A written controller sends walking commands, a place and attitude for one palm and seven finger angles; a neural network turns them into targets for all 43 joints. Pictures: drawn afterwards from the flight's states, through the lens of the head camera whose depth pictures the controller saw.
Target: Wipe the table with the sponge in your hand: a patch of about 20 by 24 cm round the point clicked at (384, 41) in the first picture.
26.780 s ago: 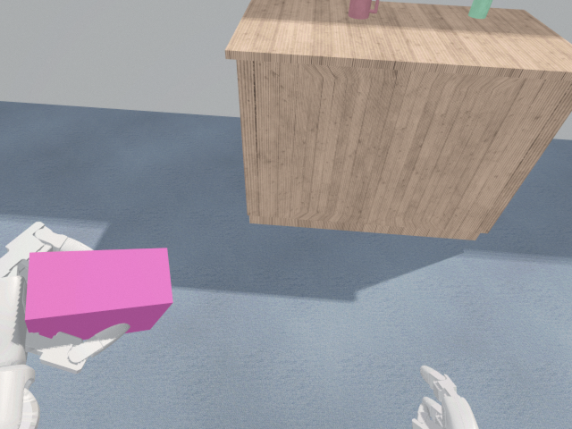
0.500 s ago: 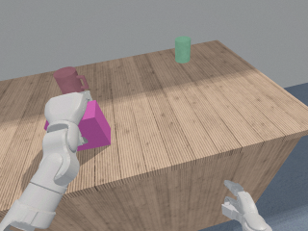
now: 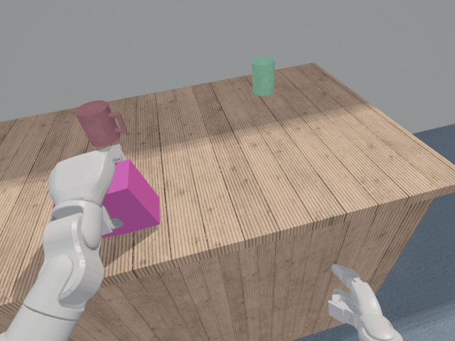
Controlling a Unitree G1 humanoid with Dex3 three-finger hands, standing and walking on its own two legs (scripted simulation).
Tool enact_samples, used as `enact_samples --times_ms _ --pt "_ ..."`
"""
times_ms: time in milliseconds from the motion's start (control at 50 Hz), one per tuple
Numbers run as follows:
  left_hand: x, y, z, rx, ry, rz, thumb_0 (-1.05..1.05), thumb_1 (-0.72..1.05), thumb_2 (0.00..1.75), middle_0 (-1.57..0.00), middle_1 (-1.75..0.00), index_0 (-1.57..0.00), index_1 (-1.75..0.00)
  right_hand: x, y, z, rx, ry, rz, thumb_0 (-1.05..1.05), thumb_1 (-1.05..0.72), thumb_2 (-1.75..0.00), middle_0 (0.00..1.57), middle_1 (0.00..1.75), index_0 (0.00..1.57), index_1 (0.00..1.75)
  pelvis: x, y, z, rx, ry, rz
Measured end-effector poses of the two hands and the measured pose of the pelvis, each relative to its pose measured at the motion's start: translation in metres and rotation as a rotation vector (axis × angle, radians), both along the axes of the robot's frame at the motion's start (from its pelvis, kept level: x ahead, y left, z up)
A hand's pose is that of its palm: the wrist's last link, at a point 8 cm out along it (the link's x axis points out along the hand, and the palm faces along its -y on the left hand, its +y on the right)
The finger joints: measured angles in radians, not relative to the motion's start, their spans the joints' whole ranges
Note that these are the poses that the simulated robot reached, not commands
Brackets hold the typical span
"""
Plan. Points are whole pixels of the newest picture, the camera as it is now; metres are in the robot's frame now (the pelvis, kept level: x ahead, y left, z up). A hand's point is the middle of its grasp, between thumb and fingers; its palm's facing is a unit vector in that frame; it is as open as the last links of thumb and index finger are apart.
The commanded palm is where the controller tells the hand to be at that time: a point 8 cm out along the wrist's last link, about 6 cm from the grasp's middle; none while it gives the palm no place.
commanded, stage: wipe back along the middle lane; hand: left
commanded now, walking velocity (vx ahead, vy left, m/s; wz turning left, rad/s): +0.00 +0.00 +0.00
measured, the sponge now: (118, 208) +0.29 +0.24 +0.12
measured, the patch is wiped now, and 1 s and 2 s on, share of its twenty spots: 0.85 0.85 0.95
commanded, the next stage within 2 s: slide across to the third lane in 0.02 s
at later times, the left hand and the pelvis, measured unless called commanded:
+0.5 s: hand (110, 198) +0.27 +0.22 +0.17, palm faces +0.22 -0.11 -0.97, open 10.3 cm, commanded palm +0.24 +0.19 +0.22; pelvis -0.01 +0.00 +0.00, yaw +1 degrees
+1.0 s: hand (164, 190) +0.29 +0.14 +0.18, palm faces +0.21 -0.23 -0.95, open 10.3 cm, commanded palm +0.26 +0.14 +0.23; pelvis -0.03 -0.01 +0.00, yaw +0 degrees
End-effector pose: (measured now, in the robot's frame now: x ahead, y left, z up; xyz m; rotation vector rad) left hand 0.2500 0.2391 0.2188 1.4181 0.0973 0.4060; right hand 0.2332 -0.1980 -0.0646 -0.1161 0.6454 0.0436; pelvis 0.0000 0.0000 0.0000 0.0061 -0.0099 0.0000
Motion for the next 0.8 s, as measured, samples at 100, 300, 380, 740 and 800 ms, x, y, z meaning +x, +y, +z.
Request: enact_samples --times_ms 100,300,380,740,800 --pt "-0.007 -0.002 -0.001 -0.003 -0.014 -0.005 0.02 -0.48 1.03 -0.67 -1.35 -0.69 -1.36 -0.004 -0.005 -0.001 -0.004 -0.001 -0.010 0.01 -0.91 -0.90 0.20 0.30 0.20 0.30 -0.001 -0.002 0.000 0.000 -0.003 -0.002" --pt "-0.011 -0.004 -0.001 -0.009 -0.018 -0.004 0.02 -0.48 1.03 -0.67 -1.35 -0.69 -1.36 -0.003 0.000 -0.002 -0.007 -0.018 0.007 0.01 -0.91 -0.90 0.20 0.30 0.20 0.30 -0.003 -0.003 -0.001 -0.002 -0.013 0.008" --pt "-0.010 -0.006 -0.001 -0.001 -0.008 -0.010 0.01 -0.48 1.03 -0.67 -1.35 -0.69 -1.35 0.001 0.008 0.000 0.003 -0.033 0.030 0.01 -0.91 -0.90 0.20 0.30 0.20 0.30 -0.005 -0.002 0.000 -0.002 -0.017 0.013" --pt "-0.008 -0.062 0.011 -0.053 -0.049 -0.223 -0.01 -0.50 1.04 -0.68 -1.34 -0.71 -1.33 -0.001 0.035 0.009 0.039 -0.052 0.095 0.01 -0.91 -0.90 0.20 0.30 0.17 0.29 -0.021 0.000 0.003 0.001 -0.054 0.023" --pt "-0.004 -0.074 0.011 -0.056 -0.053 -0.256 -0.01 -0.50 1.04 -0.69 -1.33 -0.71 -1.33 -0.006 0.035 0.011 0.051 -0.055 0.090 0.01 -0.91 -0.90 0.20 0.30 0.18 0.29 -0.024 -0.002 0.003 0.002 -0.056 0.016"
